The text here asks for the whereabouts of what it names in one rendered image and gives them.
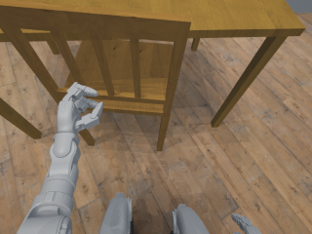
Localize robot right thigh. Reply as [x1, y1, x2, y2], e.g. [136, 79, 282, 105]
[171, 207, 210, 234]

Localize robot left hand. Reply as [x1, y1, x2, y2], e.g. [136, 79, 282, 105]
[57, 82, 104, 136]

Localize robot left thigh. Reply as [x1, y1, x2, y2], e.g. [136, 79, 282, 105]
[98, 196, 133, 234]

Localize robot left upper arm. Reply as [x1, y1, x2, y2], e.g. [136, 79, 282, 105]
[19, 214, 72, 234]

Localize left robot forearm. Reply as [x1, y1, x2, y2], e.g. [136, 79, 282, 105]
[17, 132, 81, 234]

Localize chair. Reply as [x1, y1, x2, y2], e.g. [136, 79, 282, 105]
[0, 0, 192, 152]

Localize robot right hand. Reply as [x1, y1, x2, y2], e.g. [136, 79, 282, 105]
[231, 213, 261, 234]

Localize robot thigh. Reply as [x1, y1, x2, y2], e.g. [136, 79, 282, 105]
[171, 207, 210, 234]
[98, 196, 133, 234]

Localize table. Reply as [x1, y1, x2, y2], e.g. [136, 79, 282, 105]
[0, 0, 306, 139]

